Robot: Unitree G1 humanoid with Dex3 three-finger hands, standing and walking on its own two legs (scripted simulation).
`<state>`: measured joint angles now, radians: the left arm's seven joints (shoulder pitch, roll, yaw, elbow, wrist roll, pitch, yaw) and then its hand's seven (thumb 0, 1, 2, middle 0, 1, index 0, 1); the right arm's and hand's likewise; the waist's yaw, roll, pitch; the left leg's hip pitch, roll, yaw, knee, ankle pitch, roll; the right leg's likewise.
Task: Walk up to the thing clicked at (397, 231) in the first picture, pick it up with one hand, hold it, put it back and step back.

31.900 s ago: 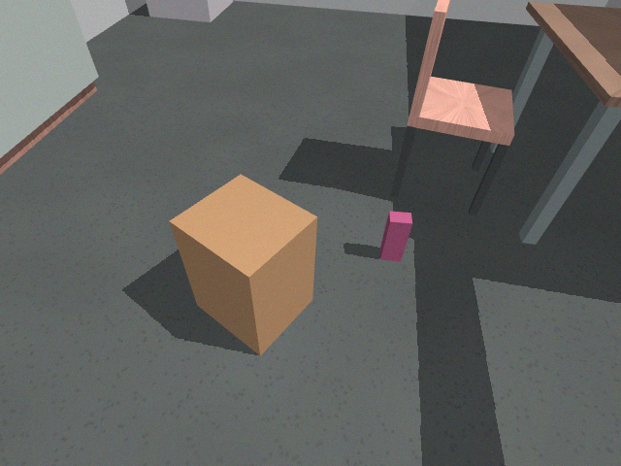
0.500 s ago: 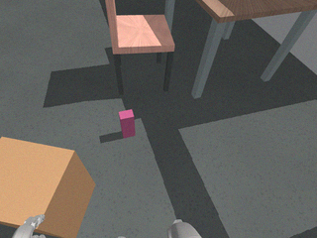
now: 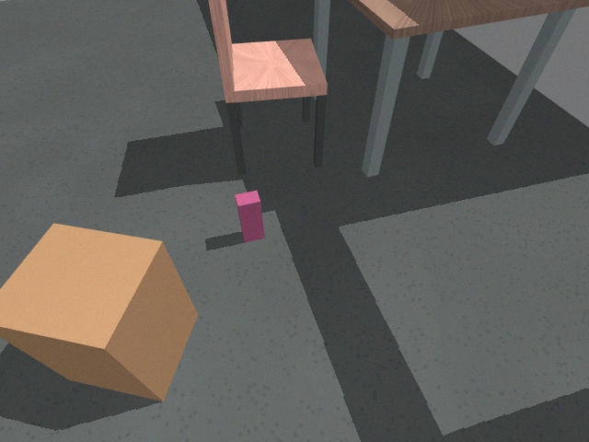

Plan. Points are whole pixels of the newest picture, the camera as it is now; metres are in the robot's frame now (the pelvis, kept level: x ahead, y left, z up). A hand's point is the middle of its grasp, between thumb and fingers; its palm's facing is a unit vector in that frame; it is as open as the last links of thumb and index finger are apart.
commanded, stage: step back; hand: left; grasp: from the side
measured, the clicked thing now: (250, 217) +1.03 +0.20 -0.65
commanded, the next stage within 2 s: stand in 0.94 s
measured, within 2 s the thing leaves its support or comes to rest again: neither
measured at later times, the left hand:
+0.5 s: hand out of the picture +0.03 +0.27 -0.14, palm faces +0.07 -0.93 -0.36, open 7.4 cm
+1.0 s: hand out of the picture +0.13 +0.29 -0.14, palm faces +0.03 -0.93 -0.36, open 7.4 cm
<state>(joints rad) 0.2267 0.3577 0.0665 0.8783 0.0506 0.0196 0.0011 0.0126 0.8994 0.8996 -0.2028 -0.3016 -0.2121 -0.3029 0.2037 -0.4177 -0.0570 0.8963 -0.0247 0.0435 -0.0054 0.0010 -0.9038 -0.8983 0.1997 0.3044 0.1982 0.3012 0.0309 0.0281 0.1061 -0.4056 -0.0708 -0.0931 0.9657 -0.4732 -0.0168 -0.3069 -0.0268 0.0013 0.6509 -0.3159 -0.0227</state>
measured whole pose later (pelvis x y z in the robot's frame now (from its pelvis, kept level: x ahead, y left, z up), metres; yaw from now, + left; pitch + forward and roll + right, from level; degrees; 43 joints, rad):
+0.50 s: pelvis -0.02 +0.01 +0.00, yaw +3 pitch -2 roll -1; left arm 0.21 0.34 0.05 0.99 0.03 -0.03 -0.02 0.01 0.90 0.90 -0.20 -0.30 -0.21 -0.30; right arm 0.21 -0.39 -0.06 1.00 -0.03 -0.01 0.03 0.00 -0.90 -0.90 0.20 0.30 0.20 0.30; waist 0.03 0.03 0.05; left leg -0.29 0.00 -0.04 0.68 -0.43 0.01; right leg -0.25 -0.02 -0.03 0.56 -0.28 -0.01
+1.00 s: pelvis +0.02 +0.03 +0.01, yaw +2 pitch -2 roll +0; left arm 0.06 0.36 0.02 1.05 0.00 -0.03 0.01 0.01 0.90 0.90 -0.20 -0.30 -0.21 -0.30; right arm 0.07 -0.33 -0.04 1.07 -0.01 -0.02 0.00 0.00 -0.90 -0.90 0.20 0.30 0.20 0.30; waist 0.00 0.00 0.07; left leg -0.17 -0.01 0.01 0.53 -0.32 0.01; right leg -0.17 -0.03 0.01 0.52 -0.31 0.02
